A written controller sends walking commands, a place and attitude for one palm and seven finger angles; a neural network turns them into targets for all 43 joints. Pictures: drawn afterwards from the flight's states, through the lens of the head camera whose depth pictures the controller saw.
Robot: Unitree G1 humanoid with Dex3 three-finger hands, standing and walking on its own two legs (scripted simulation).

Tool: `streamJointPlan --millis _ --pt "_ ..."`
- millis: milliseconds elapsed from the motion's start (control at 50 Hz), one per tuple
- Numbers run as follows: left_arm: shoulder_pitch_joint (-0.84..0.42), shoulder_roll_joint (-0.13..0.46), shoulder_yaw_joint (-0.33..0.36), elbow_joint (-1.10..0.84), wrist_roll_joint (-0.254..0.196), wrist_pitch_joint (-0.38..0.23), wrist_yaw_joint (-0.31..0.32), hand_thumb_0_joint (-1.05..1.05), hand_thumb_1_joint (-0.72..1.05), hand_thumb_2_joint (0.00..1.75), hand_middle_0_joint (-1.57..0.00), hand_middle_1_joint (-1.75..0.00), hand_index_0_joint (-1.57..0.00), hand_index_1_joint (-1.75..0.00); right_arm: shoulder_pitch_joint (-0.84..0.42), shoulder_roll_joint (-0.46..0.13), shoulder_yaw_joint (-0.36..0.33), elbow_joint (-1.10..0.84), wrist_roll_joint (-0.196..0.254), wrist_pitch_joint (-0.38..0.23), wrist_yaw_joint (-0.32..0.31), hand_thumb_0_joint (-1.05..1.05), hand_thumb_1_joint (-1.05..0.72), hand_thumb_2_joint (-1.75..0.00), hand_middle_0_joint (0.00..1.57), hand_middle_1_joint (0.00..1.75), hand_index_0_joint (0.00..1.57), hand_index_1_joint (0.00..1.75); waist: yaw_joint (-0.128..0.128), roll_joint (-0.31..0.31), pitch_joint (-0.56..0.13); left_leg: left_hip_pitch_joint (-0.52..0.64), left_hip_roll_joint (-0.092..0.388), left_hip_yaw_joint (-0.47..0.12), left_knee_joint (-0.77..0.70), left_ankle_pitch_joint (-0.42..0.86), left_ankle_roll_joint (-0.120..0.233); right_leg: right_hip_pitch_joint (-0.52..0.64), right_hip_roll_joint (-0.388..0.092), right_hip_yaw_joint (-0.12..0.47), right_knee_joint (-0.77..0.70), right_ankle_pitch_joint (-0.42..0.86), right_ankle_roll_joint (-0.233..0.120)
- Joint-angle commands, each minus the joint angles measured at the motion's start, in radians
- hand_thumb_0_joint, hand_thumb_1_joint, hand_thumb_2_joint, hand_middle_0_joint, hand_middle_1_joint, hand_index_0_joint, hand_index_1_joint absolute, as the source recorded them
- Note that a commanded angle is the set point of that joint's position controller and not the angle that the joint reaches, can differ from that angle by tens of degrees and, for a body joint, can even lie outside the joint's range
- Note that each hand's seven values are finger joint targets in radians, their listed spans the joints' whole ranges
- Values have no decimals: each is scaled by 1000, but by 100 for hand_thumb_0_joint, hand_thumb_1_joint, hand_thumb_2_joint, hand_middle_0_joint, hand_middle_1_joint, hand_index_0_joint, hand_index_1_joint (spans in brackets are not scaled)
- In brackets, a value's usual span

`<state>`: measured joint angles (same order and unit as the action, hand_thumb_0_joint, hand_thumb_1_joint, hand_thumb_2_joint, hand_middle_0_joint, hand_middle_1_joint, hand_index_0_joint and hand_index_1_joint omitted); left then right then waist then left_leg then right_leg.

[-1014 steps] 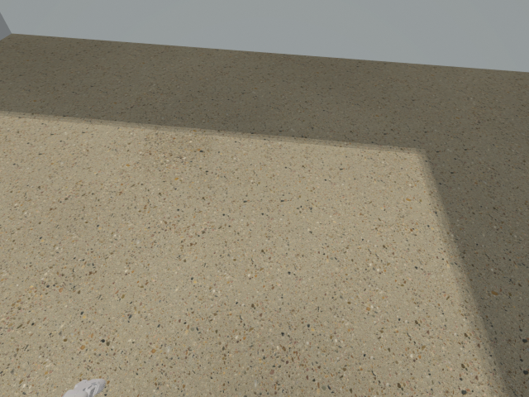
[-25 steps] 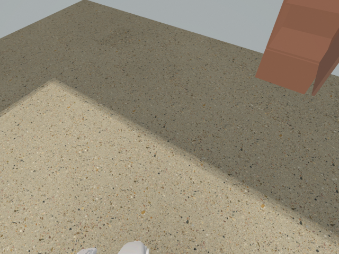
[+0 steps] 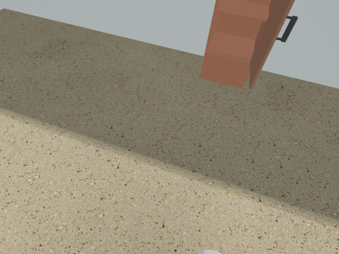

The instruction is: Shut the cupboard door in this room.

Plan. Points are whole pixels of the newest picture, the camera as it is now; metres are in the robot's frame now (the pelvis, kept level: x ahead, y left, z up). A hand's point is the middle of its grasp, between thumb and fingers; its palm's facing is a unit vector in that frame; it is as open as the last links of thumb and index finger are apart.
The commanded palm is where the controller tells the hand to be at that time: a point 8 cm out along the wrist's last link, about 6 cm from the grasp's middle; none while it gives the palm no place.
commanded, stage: turn or walk to find it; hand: left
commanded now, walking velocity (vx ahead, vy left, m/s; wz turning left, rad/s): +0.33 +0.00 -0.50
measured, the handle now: (284, 28) +1.29 -0.59 -0.04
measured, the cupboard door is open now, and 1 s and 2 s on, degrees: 94 94 94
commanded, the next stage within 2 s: stand and wait in 1.38 s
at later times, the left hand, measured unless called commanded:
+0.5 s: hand (139, 228) +0.21 +0.09 -0.16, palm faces -0.18 -0.95 -0.26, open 7.2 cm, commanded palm none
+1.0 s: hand (159, 150) +0.48 +0.06 -0.17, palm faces -0.27 -0.95 -0.18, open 7.3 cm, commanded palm none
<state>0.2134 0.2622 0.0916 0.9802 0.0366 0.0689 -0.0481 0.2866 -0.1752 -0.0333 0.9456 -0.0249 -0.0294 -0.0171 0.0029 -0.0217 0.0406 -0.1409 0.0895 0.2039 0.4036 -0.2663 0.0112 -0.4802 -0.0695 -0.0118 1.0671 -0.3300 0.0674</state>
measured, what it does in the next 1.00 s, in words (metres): walks ahead, turning right: right foot, then left foot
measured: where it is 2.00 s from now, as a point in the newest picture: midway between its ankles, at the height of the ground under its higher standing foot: (208, 180)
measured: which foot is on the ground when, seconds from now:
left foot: down 0.00-0.22, up 0.24-0.68, down 0.70-1.00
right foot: up 0.00-0.18, down 0.20-0.70, up 0.72-1.00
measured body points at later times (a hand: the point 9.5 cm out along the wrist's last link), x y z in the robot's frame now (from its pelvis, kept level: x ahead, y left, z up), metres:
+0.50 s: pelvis +0.14 -0.10 +0.00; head +0.16 -0.12 +0.44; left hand +0.22 +0.14 -0.14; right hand +0.15 -0.35 -0.16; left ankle +0.26 +0.05 -0.68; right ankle +0.06 -0.17 -0.75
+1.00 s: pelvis +0.37 -0.10 +0.00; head +0.38 -0.10 +0.45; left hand +0.50 +0.11 -0.16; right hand +0.27 -0.31 -0.16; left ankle +0.39 -0.01 -0.75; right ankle +0.38 -0.26 -0.67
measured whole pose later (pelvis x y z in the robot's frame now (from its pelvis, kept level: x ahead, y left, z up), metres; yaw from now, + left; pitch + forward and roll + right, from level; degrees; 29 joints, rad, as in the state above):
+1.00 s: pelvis +0.37 -0.10 +0.00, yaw -18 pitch -1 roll +1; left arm 0.20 0.18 0.07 1.03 0.04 -0.01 -0.02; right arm 0.35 -0.16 -0.05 1.09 -0.02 -0.07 -0.01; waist 0.00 -0.03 0.03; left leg -0.14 0.02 0.22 0.39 -0.23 0.04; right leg -0.61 -0.12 -0.03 1.08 -0.19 0.01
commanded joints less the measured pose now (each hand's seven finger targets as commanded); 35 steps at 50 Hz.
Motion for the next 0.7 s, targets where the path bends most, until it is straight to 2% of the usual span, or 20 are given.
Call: streamJointPlan --millis 0,100,120,140,160,180,200,220,240,260,280,300,340,380,480,580,620,640,660,680 --pt "-201 16 -9 -135 -9 -41 -12 0 90 90 -20 -30 -20 -30 130 -198 -64 0 -5 -18 -5 0 -90 -90 20 30 20 30 -80 171 30 121 292 -213 -212 -70 113 -165 -41 -39 -138 -19 -10" --pt "-201 -9 -20 -138 -11 -60 -12 0 90 90 -20 -30 -20 -30 112 -215 -70 27 -13 -16 7 0 -90 -90 20 30 20 30 -60 211 -2 72 291 -104 -135 7 82 24 1 -118 -386 -68 -42" --pt "-169 -8 -17 -126 -10 -66 -10 0 90 90 -20 -30 -20 -30 101 -214 -67 31 -12 -16 7 0 -90 -90 20 30 20 30 -38 193 -15 47 282 -73 -89 44 64 103 17 -131 -453 -34 -53" --pt "-88 3 -12 -96 -9 -73 -5 0 90 90 -20 -30 -20 -30 85 -214 -65 34 -9 -14 9 0 -90 -90 20 30 20 30 8 161 -32 0 253 -26 8 84 34 231 53 -169 -532 36 -67" --pt "53 50 -3 -45 -7 -85 4 0 90 90 -20 -30 -20 -30 77 -199 -60 32 -2 -15 14 0 -90 -90 20 30 20 30 77 63 -98 -91 200 49 222 172 -6 449 59 -154 -617 72 -95" --pt "211 176 24 3 -3 -101 18 0 90 90 -20 -30 -20 -30 64 -135 -40 0 12 -18 26 0 -90 -90 20 30 20 30 146 -197 -180 -379 123 95 516 -73 -47 732 -172 146 -703 -54 -179" --pt "303 267 36 36 -27 -101 33 0 90 90 -20 -30 -20 -30 -26 -111 -27 -65 10 -13 27 0 -90 -90 20 30 20 30 170 -309 -159 -621 21 -11 750 -375 -72 774 -364 509 -781 96 -265" --pt "265 262 40 30 -36 -98 45 0 90 90 -20 -30 -20 -30 -85 -144 -36 -70 12 -5 20 0 -90 -90 20 30 20 30 160 -244 -125 -636 54 -143 838 -303 -57 653 -376 530 -816 102 -276" --pt "185 224 30 13 -32 -101 47 0 90 90 -20 -30 -20 -30 -113 -133 -42 -60 9 -5 18 0 -90 -90 20 30 20 30 127 -166 -33 -657 72 -172 890 -220 -57 555 -357 498 -838 -10 -284" --pt "105 168 15 -9 -31 -106 47 0 90 90 -20 -30 -20 -30 -83 -136 -44 -41 0 -6 20 0 -90 -90 20 30 20 30 78 -88 17 -644 102 -190 854 -126 -57 486 -310 395 -846 -49 -263" --pt "49 122 -2 -20 -30 -112 45 0 90 90 -20 -30 -20 -30 -54 -127 -46 -14 -7 -1 25 0 -90 -90 20 30 20 30 38 -52 44 -580 109 -172 807 -58 -68 405 -250 278 -851 26 -231" --pt "22 103 -8 -23 -26 -119 46 0 90 90 -20 -30 -20 -30 -5 -115 -43 7 -9 4 27 0 -90 -90 20 30 20 30 8 -54 26 -525 104 -157 760 -25 -76 378 -212 199 -851 110 -216" --pt "33 82 -18 -8 -21 -134 45 0 90 90 -20 -30 -20 -30 28 -103 -41 21 -11 14 30 0 -90 -90 20 30 20 30 -17 -107 37 -492 87 -137 708 14 -91 337 -168 121 -855 255 -204" --pt "64 62 -18 10 -20 -146 47 0 90 90 -20 -30 -20 -30 2 -98 -42 8 -11 13 34 0 -90 -90 20 30 20 30 -16 -113 32 -521 76 -134 659 52 -97 375 -151 100 -850 354 -213" --pt "117 63 -31 51 -22 -158 57 0 90 90 -20 -30 -20 -30 -145 -91 -33 -46 -4 2 51 0 -90 -90 20 30 20 30 5 -100 69 -541 64 -127 481 140 -81 415 -151 114 -859 402 -235" --pt "168 81 -29 90 -19 -150 69 0 90 90 -20 -30 -20 -30 -243 -86 -24 -72 2 -19 56 0 -90 -90 20 30 20 30 25 -118 79 -409 20 -105 276 102 -34 479 -163 114 -798 554 -217" --pt "158 99 -24 97 -20 -149 69 0 90 90 -20 -30 -20 -30 -131 -108 -31 -36 -3 -28 44 0 -90 -90 20 30 20 30 -36 -73 22 -209 -37 -64 197 93 -13 455 -147 82 -635 721 -200" --pt "152 94 -24 96 -24 -150 69 0 90 90 -20 -30 -20 -30 19 -139 -40 12 -9 -35 34 0 -90 -90 20 30 20 30 -99 -41 -63 -7 -49 -77 134 142 1 395 -103 55 -442 737 -169" --pt "182 56 -25 86 -31 -148 62 0 90 90 -20 -30 -20 -30 177 -230 -61 54 -21 -41 21 0 -90 -90 20 30 20 30 -146 125 -197 251 112 -262 99 162 51 226 -19 7 -195 477 -131" --pt "247 3 -36 77 -41 -148 47 0 90 90 -20 -30 -20 -30 263 -318 -79 82 -22 -38 17 0 -90 -90 20 30 20 30 -133 357 -287 438 366 -599 -2 183 150 -16 111 -46 114 -190 -107"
